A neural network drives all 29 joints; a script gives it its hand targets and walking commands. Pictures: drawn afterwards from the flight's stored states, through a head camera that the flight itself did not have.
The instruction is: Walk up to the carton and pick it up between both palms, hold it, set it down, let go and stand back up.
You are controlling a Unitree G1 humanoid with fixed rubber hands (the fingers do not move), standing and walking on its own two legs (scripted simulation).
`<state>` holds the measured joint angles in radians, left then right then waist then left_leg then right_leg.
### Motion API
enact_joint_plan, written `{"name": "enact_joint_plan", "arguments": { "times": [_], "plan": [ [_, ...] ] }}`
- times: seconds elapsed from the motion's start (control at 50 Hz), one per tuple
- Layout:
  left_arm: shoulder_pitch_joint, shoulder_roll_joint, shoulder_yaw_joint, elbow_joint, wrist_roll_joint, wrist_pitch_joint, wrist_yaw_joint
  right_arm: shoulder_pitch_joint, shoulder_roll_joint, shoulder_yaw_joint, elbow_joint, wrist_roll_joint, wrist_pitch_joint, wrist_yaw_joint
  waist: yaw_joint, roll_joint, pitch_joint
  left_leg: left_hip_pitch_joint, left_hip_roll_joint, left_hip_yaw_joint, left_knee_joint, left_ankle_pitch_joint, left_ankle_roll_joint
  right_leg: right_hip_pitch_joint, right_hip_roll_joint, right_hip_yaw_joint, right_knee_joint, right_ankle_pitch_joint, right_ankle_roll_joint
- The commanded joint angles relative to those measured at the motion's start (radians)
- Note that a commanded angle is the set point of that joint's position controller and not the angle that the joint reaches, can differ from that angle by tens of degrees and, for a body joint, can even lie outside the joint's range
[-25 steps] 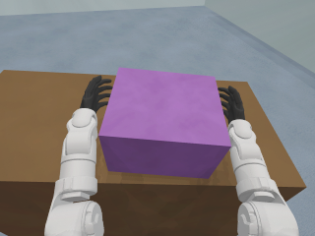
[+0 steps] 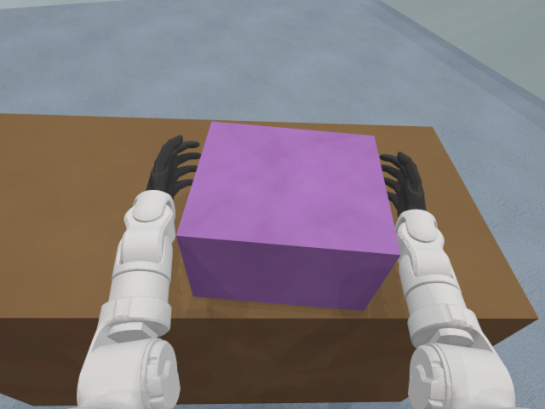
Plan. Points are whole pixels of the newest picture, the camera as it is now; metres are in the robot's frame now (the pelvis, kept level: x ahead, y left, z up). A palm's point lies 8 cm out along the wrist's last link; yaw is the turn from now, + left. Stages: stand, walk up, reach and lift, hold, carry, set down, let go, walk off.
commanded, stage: set down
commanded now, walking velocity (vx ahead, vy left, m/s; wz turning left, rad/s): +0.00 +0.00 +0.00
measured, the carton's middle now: (286, 214) +0.40 -0.02 +0.06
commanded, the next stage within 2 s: none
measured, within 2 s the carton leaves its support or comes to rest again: rests again in 1.12 s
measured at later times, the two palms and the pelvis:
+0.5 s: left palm (171, 195) +0.40 +0.15 +0.10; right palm (410, 213) +0.37 -0.21 +0.09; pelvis +0.00 +0.00 +0.00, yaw +0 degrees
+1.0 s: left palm (172, 204) +0.40 +0.16 +0.08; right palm (406, 219) +0.37 -0.21 +0.08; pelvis +0.00 +0.00 +0.00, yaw +0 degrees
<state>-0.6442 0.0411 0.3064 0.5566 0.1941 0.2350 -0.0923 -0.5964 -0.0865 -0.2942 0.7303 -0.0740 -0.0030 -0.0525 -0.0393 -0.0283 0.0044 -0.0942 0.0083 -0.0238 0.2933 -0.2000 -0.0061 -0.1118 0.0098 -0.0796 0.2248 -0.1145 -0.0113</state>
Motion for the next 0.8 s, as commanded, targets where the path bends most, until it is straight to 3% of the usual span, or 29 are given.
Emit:
{"name": "enact_joint_plan", "arguments": {
  "times": [0.0,0.1,0.22,0.32,0.5,0.66,0.78],
  "plan": [
    [-0.538,-0.452,-0.321,-0.083,-0.046,-0.058,-0.042,-0.624,0.417,0.274,-0.233,-0.015,-0.116,0.129,-0.008,0.035,-0.495,0.041,-0.025,0.059,0.021,0.432,-0.071,0.268,0.024,-0.039,0.072,0.374,0.042],
    [-0.530,-0.453,-0.314,-0.022,-0.038,-0.067,-0.037,-0.604,0.398,0.226,-0.170,-0.043,-0.118,0.137,-0.019,0.040,-0.453,0.040,-0.017,0.059,0.016,0.413,-0.079,0.232,0.022,-0.043,0.054,0.318,0.036],
    [-0.508,-0.428,-0.240,0.057,-0.001,-0.053,-0.058,-0.598,0.406,0.185,-0.108,-0.060,-0.102,0.141,-0.009,0.019,-0.352,-0.029,-0.025,0.073,-0.019,0.332,-0.058,0.277,0.013,-0.029,0.055,0.314,0.050],
    [-0.540,-0.433,-0.215,0.063,0.012,-0.078,-0.057,-0.618,0.433,0.171,-0.109,-0.078,-0.118,0.150,0.002,0.027,-0.392,-0.038,-0.029,0.082,-0.020,0.327,-0.051,0.290,0.013,-0.028,0.067,0.330,0.055],
    [-0.569,-0.469,-0.261,0.072,-0.005,-0.155,-0.014,-0.615,0.437,0.164,-0.113,-0.111,-0.176,0.169,-0.002,0.042,-0.512,0.011,-0.012,0.072,0.020,0.414,-0.074,0.229,0.020,-0.040,0.074,0.334,0.039],
    [-0.513,-0.437,-0.179,0.153,0.035,-0.149,-0.045,-0.572,0.464,0.158,-0.061,-0.126,-0.157,0.163,0.010,-0.019,-0.387,-0.112,-0.027,0.086,-0.031,0.305,-0.040,0.336,0.003,-0.015,0.085,0.392,0.064],
    [-0.542,-0.452,-0.185,0.128,0.039,-0.182,-0.044,-0.568,0.491,0.154,-0.079,-0.141,-0.181,0.166,0.008,0.010,-0.444,-0.103,-0.030,0.092,-0.027,0.315,-0.041,0.340,0.003,-0.019,0.095,0.404,0.062]
  ]
}}
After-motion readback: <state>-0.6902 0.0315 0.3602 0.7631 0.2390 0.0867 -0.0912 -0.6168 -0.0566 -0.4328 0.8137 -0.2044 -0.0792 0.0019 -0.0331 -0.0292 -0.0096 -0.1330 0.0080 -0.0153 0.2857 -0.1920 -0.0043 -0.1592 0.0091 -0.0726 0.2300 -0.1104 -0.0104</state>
